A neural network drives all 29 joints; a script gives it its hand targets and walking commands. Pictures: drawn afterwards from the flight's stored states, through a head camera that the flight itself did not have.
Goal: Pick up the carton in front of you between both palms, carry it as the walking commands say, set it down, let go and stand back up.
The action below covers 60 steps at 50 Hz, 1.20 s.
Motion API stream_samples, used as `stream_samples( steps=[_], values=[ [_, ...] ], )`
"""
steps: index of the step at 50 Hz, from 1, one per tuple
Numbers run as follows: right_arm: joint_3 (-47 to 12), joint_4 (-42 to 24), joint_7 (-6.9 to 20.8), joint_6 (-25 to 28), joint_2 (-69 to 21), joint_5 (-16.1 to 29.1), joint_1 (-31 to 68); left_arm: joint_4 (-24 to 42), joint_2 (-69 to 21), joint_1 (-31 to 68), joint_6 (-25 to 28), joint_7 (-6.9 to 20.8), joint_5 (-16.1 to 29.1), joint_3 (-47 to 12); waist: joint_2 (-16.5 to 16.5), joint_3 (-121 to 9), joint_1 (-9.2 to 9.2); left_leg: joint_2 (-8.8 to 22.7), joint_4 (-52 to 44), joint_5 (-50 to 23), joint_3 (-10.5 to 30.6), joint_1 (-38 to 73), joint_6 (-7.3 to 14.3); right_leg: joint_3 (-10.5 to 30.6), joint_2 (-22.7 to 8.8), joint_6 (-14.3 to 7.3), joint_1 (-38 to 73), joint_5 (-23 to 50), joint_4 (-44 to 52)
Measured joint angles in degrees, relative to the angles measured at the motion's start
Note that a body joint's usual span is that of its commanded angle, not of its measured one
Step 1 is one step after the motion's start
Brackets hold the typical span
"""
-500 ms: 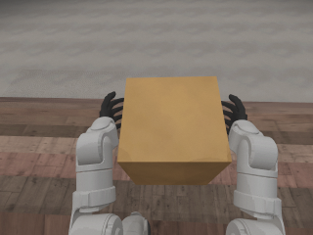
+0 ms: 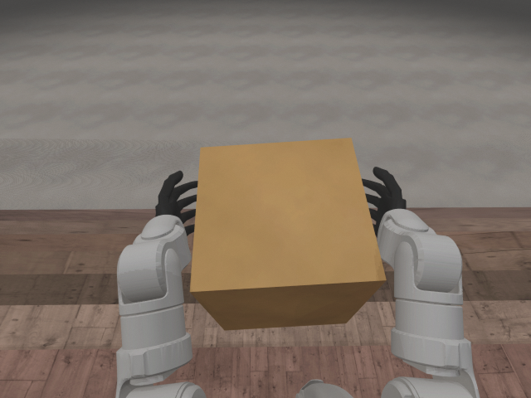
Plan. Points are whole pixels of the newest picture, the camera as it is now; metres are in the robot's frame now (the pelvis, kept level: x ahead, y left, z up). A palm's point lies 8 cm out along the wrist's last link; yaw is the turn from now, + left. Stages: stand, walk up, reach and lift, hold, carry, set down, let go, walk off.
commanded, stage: carry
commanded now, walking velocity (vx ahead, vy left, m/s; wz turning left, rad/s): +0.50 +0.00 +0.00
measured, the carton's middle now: (281, 244) +0.33 -0.01 +0.05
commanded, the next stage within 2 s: none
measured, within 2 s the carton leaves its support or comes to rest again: neither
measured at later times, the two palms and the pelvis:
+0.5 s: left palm (225, 189) +0.68 +0.11 -0.19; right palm (332, 195) +0.66 -0.20 -0.20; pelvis +0.35 -0.02 -0.28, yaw +4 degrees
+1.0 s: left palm (211, 189) +0.92 +0.19 -0.44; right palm (282, 169) +1.04 -0.10 -0.45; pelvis +0.70 -0.07 -0.48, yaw +13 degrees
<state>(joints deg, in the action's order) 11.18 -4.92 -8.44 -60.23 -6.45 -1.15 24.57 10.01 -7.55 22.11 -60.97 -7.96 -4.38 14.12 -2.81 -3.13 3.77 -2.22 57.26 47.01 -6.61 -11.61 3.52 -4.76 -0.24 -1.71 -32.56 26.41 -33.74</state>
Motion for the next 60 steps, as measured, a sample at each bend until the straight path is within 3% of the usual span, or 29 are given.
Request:
stream_samples(
  steps=[2, 3, 5, 6, 7, 12, 16, 18, 19, 21, 22, 23, 24, 25, 27, 30, 33, 35, 37, 39, 40, 43, 44, 47, 50, 55, 56, 59, 60],
  values=[
    [1.27, 0.98, 0.02, -0.83, 0.86, 0.13, -0.84, -4.19, -0.3, 1.61, -0.07, -0.13, -0.74, -0.93, -0.07, -1.24, -3.62, 1.83, 13.01, -2.65, -2.1, 0.34, -0.04, -3.14, 1.11, -1.88, 6.45, -1.45, -0.43],
    [2.27, 0.86, -0.12, -1.19, 1.4, 0.11, -1.34, -6.37, -0.53, 3.13, -0.22, -0.19, -0.9, -1.55, -0.75, -1.59, -6.32, 2.28, 24.36, -5.82, -2.34, -2.1, 0.17, -3.88, 1.39, -4.08, 11.13, -7.01, 0.51],
    [3.51, 2.89, -1.07, -0.76, 1.91, -0.58, -0.25, -9.01, 0.12, 4.55, 0.1, -1.52, -0.36, -2.4, 0.15, -2.33, -10.05, 1.3, 41.36, -7.08, 2.13, -10.5, -0.58, -2.91, 4.01, -6.53, 15.58, -33.97, -2.99],
    [3.75, 4.4, -1.75, -0.5, 1.46, -1.05, 0.9, -9.67, 1.39, 4.72, 0.04, -2.09, 1.04, -2.6, 0.38, -2.09, -10.98, 0.64, 43.05, -8.75, 4.15, -14.71, -0.72, -1.77, 5.2, -6.97, 16.48, -43.42, -4.4],
    [4.03, 5.61, -2.44, -0.41, 0.74, -1.57, 2.09, -10.29, 2.82, 4.95, -0.03, -2.6, 2.87, -2.61, 0.37, -1.56, -11.42, 0.33, 41.43, -12.12, 5.59, -18.83, -0.8, -0.64, 5.83, -7.06, 16.92, -46.08, -5.61],
    [6.3, 6.16, -2.93, 1.17, -1.93, -2.92, -0.36, -14.84, 3.36, 4.37, 2.73, -4.23, 7.39, -1.92, 3.49, 2.27, -10.89, 4.24, 18.18, -30.07, 9.82, -30.6, -1.91, -2.83, 9.72, -9.02, 15.29, -62.28, -18.99],
    [6.44, 3.36, -1.21, 4.29, -2.05, -1.59, -3.18, -14.27, 1.54, 3.28, 6.57, -3.7, 7.21, -1.8, 3.02, 4.82, -9.38, 2.94, -1.92, -58.1, 8.64, -32.01, -0.08, -2.24, 9.2, -8.68, 16.13, -71.31, -26.47],
    [5.61, 2.03, -0.72, 6.11, -1.33, -0.71, -4.58, -13.33, 0.51, 2.49, 8.65, -3.06, 6.31, -2.06, 4.05, 5.23, -8.44, 2.14, -13.73, -66.23, 6.25, -29.14, 0.54, -3.18, 8.96, -8.28, 17.49, -76.28, -30.2],
    [4.57, 1.84, -0.58, 6.91, -1.14, -0.33, -5.01, -12.63, 0.21, 1.91, 9.4, -2.85, 5.85, -2.17, 4.48, 5.49, -7.64, 1.66, -16.41, -69.74, 4.3, -27.15, 1.13, -4.39, 8.46, -7.71, 17.88, -77.57, -34.04],
    [1.98, 2.87, -0.75, 8.07, -1.65, -0.68, -4.86, -10.07, 0.95, -0.95, 10.14, -1.46, 5.42, -1.36, 4.61, 5.39, -3.24, -0.35, -18.18, -72.27, -0.87, -20.33, 3.19, -7.75, 5.42, -3.75, 17.0, -66.13, -48.75],
    [0.51, 3.7, -1.3, 8.39, -2.34, -1.19, -4.19, -8.44, 1.73, -2.75, 10.43, -1.06, 5.09, -0.72, 4.72, 4.7, -0.13, -1.43, -19.17, -65.75, -2.19, -15.73, 6.0, -7.7, 4.63, -1.0, 14.6, -61.44, -59.73],
    [-0.63, 4.18, -1.93, 8.8, -2.55, -1.48, -3.66, -7.82, 2.29, -3.62, 10.98, -0.91, 4.65, -0.26, 4.67, 3.86, 2.99, -3.37, -18.26, -51.51, -1.31, -13.02, 7.6, -5.99, 4.87, 1.13, 11.15, -62.37, -69.33],
    [-1.8, 4.32, -2.59, 8.97, -1.82, -0.87, -3.34, -8.41, 2.13, -3.53, 11.49, -1.03, 3.63, -0.1, 5.13, 3.42, 5.35, -5.12, -17.54, -39.38, 0.42, -11.43, 8.33, -3.52, 5.77, 2.17, 7.34, -63.78, -73.97],
    [-2.68, 4.61, -3.32, 8.97, -0.52, 0.03, -2.99, -9.27, 1.47, -3.03, 11.88, -1.22, 2.16, 0.42, 6.03, 3.27, 7.05, -6.21, -17.44, -35.29, 2.87, -10.16, 9.5, -1.09, 6.42, 2.4, 3.58, -64.85, -73.54],
    [-3.77, 6.41, -4.63, 9.02, 1.67, 2.57, -2.5, -11.22, 0.2, -2.1, 12.52, -1.76, -0.87, 1.51, 5.46, 3.32, 9.13, -8.95, -13.6, -25.46, 5.7, -9.94, 9.15, 4.01, 4.29, 2.19, -2.53, -63.71, -62.93],
    [-4.2, 11.6, -5.33, 9.23, 2.88, 5.04, -1.2, -13.16, -1.88, -3.37, 12.96, -1.3, -2.73, 4.04, 4.6, 3.6, 9.74, -10.84, -5.94, -16.77, 6.53, -10.67, 6.42, 11.48, 0.69, 2.54, -7.2, -52.51, -41.88],
    [-4.29, 15.87, -5.02, 10.67, 2.54, 5.33, -0.43, -14.25, -1.78, -4.91, 13.63, -0.12, -2.31, 4.76, 4.69, 3.03, 8.11, -10.84, 0.79, -9.67, 9.26, -9.83, 5.12, 14.11, -1.18, 2.54, -8.67, -34.45, -30.92],
    [-4.27, 17.19, -4.49, 12.38, 1.7, 4.57, -0.25, -14.07, -1.36, -5.66, 14.67, 0.38, -1.8, 4.99, 3.83, 2.21, 6.44, -10.45, 5.66, -3.92, 11.41, -8.93, 4.43, 14.48, -1.7, 3.08, -5.91, -20.36, -16.64],
    [-4.07, 17.69, -3.35, 13.98, 0.53, 3.26, -0.27, -13.39, -0.37, -6.87, 15.68, 0.55, -1.18, 4.24, 2.39, 0.74, 4.73, -10.06, 10.64, 2.33, 13.11, -7.64, 3.59, 12.75, -1.93, 3.71, -1.37, -12.36, -3.28],
    [-2.7, 16.86, -2.19, 14.94, 0.02, 1.6, -1.25, -14.48, 0.46, -6.73, 16.55, 0.27, -0.04, 2.28, 1.37, -0.5, 1.48, -8.38, 19.91, 0.45, 12.31, -7.27, 3.8, 9.24, -1.11, 3.2, 4.31, -5.72, 2.03],
    [-1.93, 16.0, -1.76, 15.2, 0.55, 1.22, -2.39, -15.53, 0.39, -6.24, 16.82, 0.03, 0.47, 0.96, 1.48, -1.24, -1.42, -6.92, 27.89, 0.72, 11.4, -8.0, 3.62, 6.86, -0.64, 2.59, 8.14, -10.02, 3.25],
    [0.21, 15.2, -2.29, 16.54, 1.7, 0.02, -4.37, -17.43, 1.48, -4.33, 16.74, -2.45, 2.89, -3.64, 1.84, -2.81, -9.06, -5.25, 48.84, -2.59, 10.29, -16.95, -0.07, 5.61, 2.2, 0.05, 11.45, -41.91, -1.27],
    [0.89, 15.07, -2.85, 16.81, 1.61, -0.71, -4.81, -17.84, 2.0, -3.83, 16.67, -3.49, 4.04, -4.86, 1.74, -2.65, -10.89, -4.5, 49.54, -3.22, 9.24, -20.68, -0.45, 6.36, 3.01, -1.81, 11.18, -42.24, -3.47],
    [2.96, 15.08, -3.34, 17.51, 0.02, -2.01, -7.61, -19.28, 2.96, -4.53, 16.39, -5.52, 7.12, -6.61, 2.72, -1.28, -14.36, -1.98, 37.42, -10.79, 8.63, -28.82, -0.22, 5.87, 4.76, -1.79, 10.03, -51.87, -12.55],
    [4.56, 13.91, -2.69, 17.75, -1.9, -2.54, -9.58, -20.56, 3.5, -4.48, 16.55, -5.93, 9.48, -6.7, 3.54, 0.62, -14.91, 0.89, 13.78, -26.13, 9.39, -30.45, -0.7, 6.37, 5.29, -0.48, 11.92, -57.48, -15.91],
    [4.07, 9.22, -2.03, 19.41, -0.83, -1.41, -11.12, -21.31, 2.82, -1.02, 18.94, -5.07, 10.05, -7.08, 3.5, 0.51, -14.27, 2.38, -2.74, -50.85, 11.57, -28.59, -0.02, 9.68, 6.49, -1.39, 13.73, -70.01, -26.99],
    [3.82, 8.9, -2.13, 20.01, -0.49, -1.14, -11.22, -21.03, 2.83, -0.74, 19.31, -4.96, 9.75, -7.43, 2.86, 0.36, -14.36, 2.4, -6.09, -62.28, 11.21, -26.7, -0.7, 11.23, 6.56, -1.49, 14.65, -72.91, -29.35],
    [3.13, 8.26, -2.66, 19.46, 0.98, -0.75, -11.04, -20.32, 2.05, -0.83, 19.23, -4.81, 8.22, -7.84, 4.84, -1.52, -12.7, 3.82, -28.42, -67.71, 9.49, -15.94, -2.21, 12.52, 8.12, -1.29, 17.16, -78.12, -37.38],
    [2.72, 8.61, -2.62, 18.94, 1.27, -0.73, -10.28, -19.83, 2.02, -0.92, 18.85, -4.66, 7.61, -7.51, 6.01, -1.92, -11.26, 4.52, -33.35, -66.97, 8.4, -12.13, -2.18, 11.54, 8.36, -1.47, 17.21, -75.04, -42.45]
  ],
)
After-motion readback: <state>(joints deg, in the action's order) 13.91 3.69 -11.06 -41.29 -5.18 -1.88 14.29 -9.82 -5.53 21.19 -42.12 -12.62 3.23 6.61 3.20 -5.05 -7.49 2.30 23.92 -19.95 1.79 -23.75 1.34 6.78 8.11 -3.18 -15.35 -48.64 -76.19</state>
